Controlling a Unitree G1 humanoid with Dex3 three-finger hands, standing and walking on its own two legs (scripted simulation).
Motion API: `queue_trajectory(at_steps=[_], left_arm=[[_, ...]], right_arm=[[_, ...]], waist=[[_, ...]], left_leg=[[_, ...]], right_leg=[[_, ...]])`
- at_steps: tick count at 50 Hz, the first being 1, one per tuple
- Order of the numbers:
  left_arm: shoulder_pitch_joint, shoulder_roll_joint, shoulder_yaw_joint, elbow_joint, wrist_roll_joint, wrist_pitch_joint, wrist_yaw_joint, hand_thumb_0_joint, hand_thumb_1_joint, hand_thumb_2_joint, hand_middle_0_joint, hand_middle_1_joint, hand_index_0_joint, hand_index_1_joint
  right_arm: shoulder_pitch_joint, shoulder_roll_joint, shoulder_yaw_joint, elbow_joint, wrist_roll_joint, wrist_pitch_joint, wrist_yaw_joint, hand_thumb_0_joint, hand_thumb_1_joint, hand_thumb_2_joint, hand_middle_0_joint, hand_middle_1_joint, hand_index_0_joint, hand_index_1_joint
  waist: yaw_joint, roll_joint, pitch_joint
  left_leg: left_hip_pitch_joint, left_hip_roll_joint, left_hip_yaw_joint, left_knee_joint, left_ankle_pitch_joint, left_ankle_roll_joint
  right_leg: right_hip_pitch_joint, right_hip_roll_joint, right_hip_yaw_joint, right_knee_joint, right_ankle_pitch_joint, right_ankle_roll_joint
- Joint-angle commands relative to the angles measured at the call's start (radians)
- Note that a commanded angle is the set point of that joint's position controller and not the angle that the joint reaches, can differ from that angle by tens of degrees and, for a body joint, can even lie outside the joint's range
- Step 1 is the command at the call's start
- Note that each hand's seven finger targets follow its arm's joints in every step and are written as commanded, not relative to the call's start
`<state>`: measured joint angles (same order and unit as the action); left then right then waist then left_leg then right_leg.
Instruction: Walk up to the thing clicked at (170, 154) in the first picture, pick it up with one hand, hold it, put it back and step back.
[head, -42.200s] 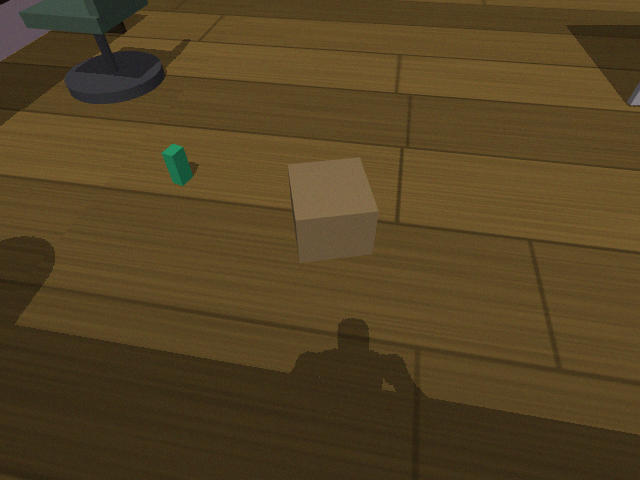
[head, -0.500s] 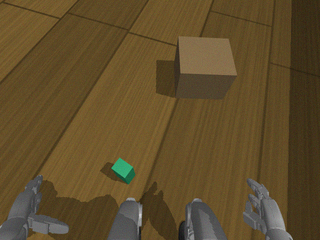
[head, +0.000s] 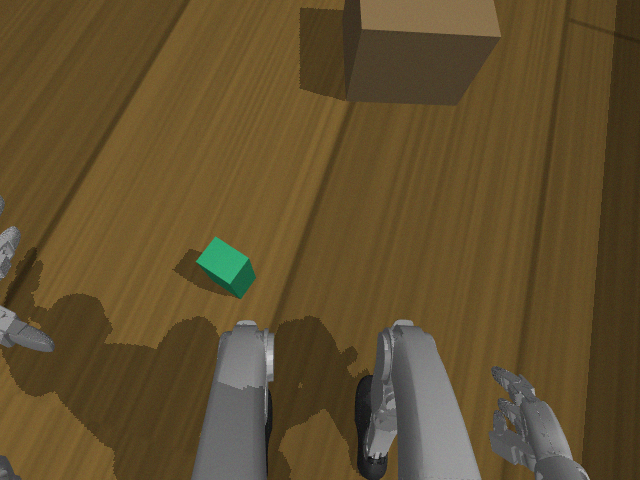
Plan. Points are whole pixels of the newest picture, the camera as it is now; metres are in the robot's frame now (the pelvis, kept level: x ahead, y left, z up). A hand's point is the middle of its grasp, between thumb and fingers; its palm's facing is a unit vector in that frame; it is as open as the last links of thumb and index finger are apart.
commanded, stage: go down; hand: left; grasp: from the side
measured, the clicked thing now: (229, 270) +0.43 +0.20 -0.42
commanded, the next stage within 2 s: approach in 1.32 s
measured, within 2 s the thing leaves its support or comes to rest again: neither
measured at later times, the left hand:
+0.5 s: hand (35, 261) +0.36 +0.39 -0.10, palm faces +0.13 -0.98 -0.12, open 17.3 cm
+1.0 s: hand (40, 257) +0.37 +0.39 -0.12, palm faces +0.12 -0.99 -0.09, open 17.3 cm
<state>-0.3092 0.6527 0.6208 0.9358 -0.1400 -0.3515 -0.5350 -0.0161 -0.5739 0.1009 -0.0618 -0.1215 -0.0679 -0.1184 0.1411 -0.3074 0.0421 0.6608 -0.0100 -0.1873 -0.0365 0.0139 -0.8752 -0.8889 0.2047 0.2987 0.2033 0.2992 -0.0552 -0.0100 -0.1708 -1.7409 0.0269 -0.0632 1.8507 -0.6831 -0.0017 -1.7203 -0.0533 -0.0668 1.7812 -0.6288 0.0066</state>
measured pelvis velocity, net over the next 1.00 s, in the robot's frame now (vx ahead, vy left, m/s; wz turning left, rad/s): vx -0.02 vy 0.01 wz -0.04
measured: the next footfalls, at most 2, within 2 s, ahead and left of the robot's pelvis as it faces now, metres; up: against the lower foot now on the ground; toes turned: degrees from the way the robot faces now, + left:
none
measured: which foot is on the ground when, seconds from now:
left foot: down 0.00-1.00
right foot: down 0.00-1.00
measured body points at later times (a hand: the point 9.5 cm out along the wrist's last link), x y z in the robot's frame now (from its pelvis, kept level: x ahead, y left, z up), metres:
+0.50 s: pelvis -0.02 +0.00 -0.08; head +0.19 +0.05 +0.32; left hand +0.34 +0.44 -0.08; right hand +0.13 -0.28 -0.18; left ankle +0.06 +0.12 -0.48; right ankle +0.08 -0.13 -0.48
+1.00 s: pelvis -0.02 +0.01 -0.11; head +0.18 +0.07 +0.28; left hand +0.36 +0.45 -0.11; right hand +0.12 -0.27 -0.21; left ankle +0.06 +0.12 -0.48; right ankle +0.08 -0.13 -0.48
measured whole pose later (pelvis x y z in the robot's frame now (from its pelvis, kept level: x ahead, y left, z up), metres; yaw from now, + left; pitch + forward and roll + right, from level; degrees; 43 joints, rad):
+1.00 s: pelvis -0.02 +0.01 -0.11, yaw -2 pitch +32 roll -7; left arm -0.55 0.84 0.76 1.05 -0.18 -0.38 -0.70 -0.02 -0.51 0.10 -0.04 -0.10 -0.04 -0.09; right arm 0.12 -0.36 0.10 0.68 -0.03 -0.19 -0.03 0.01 -0.91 -0.90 0.20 0.30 0.20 0.30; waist -0.09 -0.02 -0.12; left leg -2.09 0.01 -0.09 2.22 -0.70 0.02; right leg -2.04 -0.06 -0.07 2.12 -0.64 0.02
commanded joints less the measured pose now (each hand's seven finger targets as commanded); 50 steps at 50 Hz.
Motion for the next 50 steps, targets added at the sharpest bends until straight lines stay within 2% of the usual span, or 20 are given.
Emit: queue_trajectory(at_steps=[1, 5, 7, 10, 12, 13, 14, 15, 16, 22, 23, 24, 26, 27, 31, 36, 39, 42, 47, 50], left_arm=[[-0.185, 0.416, 0.125, -0.134, -0.033, -0.087, -0.030, 0.000, -0.545, 0.095, -0.054, -0.118, -0.061, -0.110], [-0.200, 0.436, 0.142, -0.091, -0.040, -0.086, -0.057, 0.000, -0.530, 0.083, -0.052, -0.099, -0.058, -0.092], [-0.255, 0.476, 0.151, -0.121, -0.044, -0.088, -0.069, 0.000, -0.529, 0.074, -0.054, -0.093, -0.059, -0.086], [-0.249, 0.488, 0.176, -0.094, -0.054, -0.082, -0.086, 0.000, -0.546, 0.077, -0.051, -0.088, -0.053, -0.085], [-0.258, 0.489, 0.170, -0.072, -0.054, -0.082, -0.095, 0.000, -0.538, 0.074, -0.050, -0.088, -0.055, -0.082], [-0.289, 0.526, 0.184, -0.098, -0.055, -0.085, -0.097, 0.000, -0.521, 0.077, -0.049, -0.086, -0.054, -0.081], [-0.285, 0.522, 0.190, -0.078, -0.057, -0.083, -0.100, 0.000, -0.526, 0.073, -0.050, -0.082, -0.053, -0.078], [-0.305, 0.520, 0.181, -0.065, -0.057, -0.083, -0.106, 0.000, -0.523, 0.083, -0.046, -0.083, -0.047, -0.081], [-0.305, 0.516, 0.180, -0.064, -0.059, -0.084, -0.110, 0.000, -0.509, 0.083, -0.043, -0.083, -0.047, -0.078], [-0.344, 0.557, 0.194, -0.074, -0.066, -0.084, -0.133, 0.000, -0.512, 0.083, -0.040, -0.081, -0.043, -0.077], [-0.355, 0.552, 0.195, -0.073, -0.065, -0.084, -0.136, 0.000, -0.505, 0.083, -0.041, -0.087, -0.045, -0.081], [-0.359, 0.570, 0.208, -0.087, -0.067, -0.086, -0.138, 0.000, -0.510, 0.089, -0.038, -0.086, -0.042, -0.082], [-0.377, 0.581, 0.206, -0.086, -0.068, -0.086, -0.144, 0.000, -0.509, 0.084, -0.040, -0.089, -0.046, -0.082], [-0.350, 0.566, 0.213, -0.063, -0.073, -0.082, -0.146, 0.000, -0.511, 0.087, -0.042, -0.089, -0.045, -0.084], [-0.359, 0.587, 0.221, -0.063, -0.074, -0.080, -0.150, 0.000, -0.514, 0.091, -0.043, -0.096, -0.045, -0.092], [-0.383, 0.589, 0.217, -0.077, -0.071, -0.080, -0.155, 0.000, -0.492, 0.105, -0.033, -0.097, -0.036, -0.093], [-0.408, 0.581, 0.205, -0.080, -0.072, -0.081, -0.154, 0.000, -0.510, 0.107, -0.033, -0.098, -0.036, -0.095], [-0.417, 0.582, 0.205, -0.076, -0.068, -0.083, -0.154, 0.000, -0.499, 0.102, -0.034, -0.097, -0.038, -0.091], [-0.416, 0.597, 0.217, -0.074, -0.072, -0.085, -0.155, 0.000, -0.511, 0.105, -0.034, -0.099, -0.037, -0.095], [-0.410, 0.572, 0.206, -0.060, -0.072, -0.089, -0.161, 0.000, -0.528, 0.109, -0.032, -0.106, -0.037, -0.100]], right_arm=[[0.093, -0.225, -0.071, -0.078, 0.004, -0.043, -0.018, 0.000, -0.886, -0.897, 0.200, 0.300, 0.200, 0.300], [0.084, -0.233, -0.062, -0.069, 0.004, -0.038, -0.019, 0.000, -0.890, -0.898, 0.200, 0.300, 0.200, 0.300], [0.082, -0.243, -0.061, -0.068, 0.002, -0.038, -0.020, 0.000, -0.896, -0.899, 0.200, 0.300, 0.200, 0.300], [0.094, -0.248, -0.054, -0.055, 0.001, -0.037, -0.019, 0.000, -0.905, -0.902, 0.200, 0.300, 0.200, 0.300], [0.090, -0.251, -0.051, -0.052, 0.000, -0.034, -0.020, 0.000, -0.902, -0.901, 0.200, 0.300, 0.200, 0.300], [0.089, -0.255, -0.052, -0.055, 0.000, -0.036, -0.019, 0.000, -0.906, -0.902, 0.200, 0.299, 0.200, 0.299], [0.097, -0.252, -0.049, -0.050, -0.003, -0.036, -0.019, 0.000, -0.908, -0.903, 0.200, 0.300, 0.200, 0.300], [0.093, -0.250, -0.048, -0.049, -0.003, -0.035, -0.018, 0.000, -0.907, -0.903, 0.200, 0.300, 0.200, 0.300], [0.088, -0.254, -0.050, -0.049, -0.006, -0.037, -0.018, 0.000, -0.904, -0.902, 0.200, 0.300, 0.200, 0.300], [0.091, -0.268, -0.046, -0.040, -0.008, -0.040, -0.018, 0.000, -0.910, -0.904, 0.200, 0.299, 0.200, 0.299], [0.100, -0.270, -0.046, -0.036, -0.010, -0.040, -0.018, 0.000, -0.913, -0.904, 0.200, 0.300, 0.200, 0.300], [0.100, -0.274, -0.045, -0.036, -0.008, -0.039, -0.017, 0.000, -0.912, -0.904, 0.200, 0.300, 0.200, 0.300], [0.093, -0.276, -0.047, -0.035, -0.009, -0.038, -0.020, 0.000, -0.911, -0.904, 0.200, 0.299, 0.200, 0.300], [0.099, -0.276, -0.041, -0.033, -0.011, -0.038, -0.020, 0.000, -0.913, -0.905, 0.200, 0.300, 0.200, 0.300], [0.103, -0.273, -0.038, -0.032, -0.015, -0.036, -0.019, 0.000, -0.918, -0.906, 0.200, 0.299, 0.200, 0.300], [0.101, -0.279, -0.039, -0.028, -0.016, -0.034, -0.017, 0.000, -0.912, -0.905, 0.200, 0.300, 0.200, 0.300], [0.096, -0.281, -0.040, -0.029, -0.014, -0.034, -0.015, 0.000, -0.910, -0.905, 0.200, 0.300, 0.200, 0.300], [0.100, -0.281, -0.038, -0.029, -0.014, -0.035, -0.013, 0.000, -0.912, -0.905, 0.200, 0.300, 0.200, 0.300], [0.103, -0.287, -0.034, -0.032, -0.014, -0.030, -0.009, 0.000, -0.914, -0.905, 0.200, 0.300, 0.200, 0.300], [0.100, -0.289, -0.032, -0.030, -0.016, -0.028, -0.008, 0.000, -0.913, -0.905, 0.200, 0.300, 0.200, 0.300]], waist=[[0.032, 0.189, -0.543], [0.036, 0.186, -0.511], [0.036, 0.230, -0.529], [0.034, 0.214, -0.555], [0.027, 0.206, -0.528], [0.032, 0.206, -0.543], [0.030, 0.197, -0.554], [0.015, 0.183, -0.520], [0.019, 0.171, -0.513], [0.022, 0.215, -0.543], [0.012, 0.227, -0.556], [0.023, 0.241, -0.554], [0.018, 0.240, -0.543], [0.020, 0.238, -0.553], [0.016, 0.195, -0.574], [0.019, 0.237, -0.574], [0.012, 0.241, -0.528], [0.003, 0.237, -0.527], [0.011, 0.249, -0.532], [0.008, 0.268, -0.529]], left_leg=[[0.356, -0.015, -0.016, -0.237, 0.188, 0.015], [0.311, -0.009, -0.023, -0.217, 0.125, 0.018], [0.301, -0.009, -0.023, -0.203, 0.107, 0.015], [0.303, -0.009, -0.026, -0.154, 0.185, 0.014], [0.267, -0.010, -0.023, -0.139, 0.174, 0.016], [0.248, -0.011, -0.019, -0.132, 0.155, 0.018], [0.241, -0.013, -0.008, -0.108, 0.175, 0.020], [0.193, -0.013, -0.006, -0.103, 0.128, 0.023], [0.175, -0.013, 0.001, -0.091, 0.111, 0.027], [0.181, -0.010, -0.008, -0.062, 0.113, 0.022], [0.195, -0.010, -0.013, -0.053, 0.141, 0.018], [0.206, -0.008, -0.023, -0.059, 0.137, 0.016], [0.183, -0.009, -0.016, -0.045, 0.104, 0.020], [0.191, -0.011, -0.015, -0.032, 0.150, 0.017], [0.129, -0.019, 0.007, 0.010, 0.169, 0.026], [0.152, -0.015, -0.004, 0.014, 0.158, 0.021], [0.131, -0.012, -0.018, 0.006, 0.096, 0.021], [0.132, -0.010, -0.026, 0.010, 0.097, 0.020], [0.137, -0.012, -0.032, 0.018, 0.112, 0.018], [0.160, -0.012, -0.038, 0.023, 0.138, 0.014]], right_leg=[[0.231, 0.037, 0.017, -0.129, 0.136, -0.047], [0.175, 0.040, 0.008, -0.094, 0.097, -0.044], [0.155, 0.038, 0.008, -0.066, 0.089, -0.046], [0.126, 0.037, -0.002, -0.029, 0.135, -0.047], [0.115, 0.036, -0.003, -0.017, 0.126, -0.047], [0.120, 0.038, -0.001, -0.011, 0.114, -0.047], [0.130, 0.038, 0.003, -0.010, 0.128, -0.045], [0.120, 0.039, 0.001, -0.008, 0.093, -0.044], [0.124, 0.039, 0.005, -0.011, 0.083, -0.041], [0.069, 0.039, -0.008, 0.046, 0.089, -0.044], [0.060, 0.038, -0.013, 0.065, 0.109, -0.045], [0.036, 0.037, -0.017, 0.077, 0.106, -0.046], [0.023, 0.038, -0.014, 0.076, 0.081, -0.045], [0.035, 0.036, -0.015, 0.087, 0.115, -0.045], [0.074, 0.037, -0.010, 0.087, 0.121, -0.042], [0.021, 0.037, -0.017, 0.118, 0.115, -0.046], [-0.035, 0.037, -0.023, 0.127, 0.073, -0.045], [-0.049, 0.036, -0.028, 0.140, 0.075, -0.045], [-0.061, 0.034, -0.031, 0.161, 0.086, -0.047], [-0.089, 0.031, -0.034, 0.176, 0.104, -0.049]])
